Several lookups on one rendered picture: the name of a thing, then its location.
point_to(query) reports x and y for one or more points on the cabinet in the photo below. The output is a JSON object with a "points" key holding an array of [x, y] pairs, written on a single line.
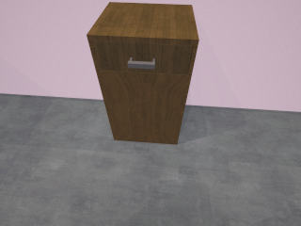
{"points": [[145, 107]]}

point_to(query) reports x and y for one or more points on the handle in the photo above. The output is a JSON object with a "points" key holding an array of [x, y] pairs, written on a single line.
{"points": [[141, 64]]}

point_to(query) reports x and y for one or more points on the drawer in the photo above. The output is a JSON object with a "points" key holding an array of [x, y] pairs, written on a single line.
{"points": [[169, 58]]}

